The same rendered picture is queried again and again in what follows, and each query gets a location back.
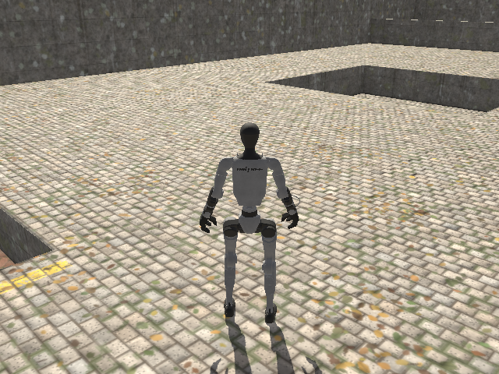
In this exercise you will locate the robot left forearm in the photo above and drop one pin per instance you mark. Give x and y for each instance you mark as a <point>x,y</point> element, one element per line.
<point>210,205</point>

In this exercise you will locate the robot right forearm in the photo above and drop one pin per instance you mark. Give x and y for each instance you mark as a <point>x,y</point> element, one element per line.
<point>289,204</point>

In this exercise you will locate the right robot upper arm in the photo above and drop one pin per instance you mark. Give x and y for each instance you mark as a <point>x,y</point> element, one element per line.
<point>278,175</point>

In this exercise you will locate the left robot upper arm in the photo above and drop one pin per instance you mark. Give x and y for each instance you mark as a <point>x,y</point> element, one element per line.
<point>219,180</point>

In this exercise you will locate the robot right foot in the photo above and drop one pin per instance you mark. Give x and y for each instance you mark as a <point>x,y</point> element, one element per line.
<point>269,317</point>

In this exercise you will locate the right robot hand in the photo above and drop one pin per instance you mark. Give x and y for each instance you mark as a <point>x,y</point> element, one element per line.
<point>289,217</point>

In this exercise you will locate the robot right thigh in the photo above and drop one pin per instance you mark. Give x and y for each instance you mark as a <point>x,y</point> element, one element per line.
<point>269,236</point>

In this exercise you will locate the left robot hand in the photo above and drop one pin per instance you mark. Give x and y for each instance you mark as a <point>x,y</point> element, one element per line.
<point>204,220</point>

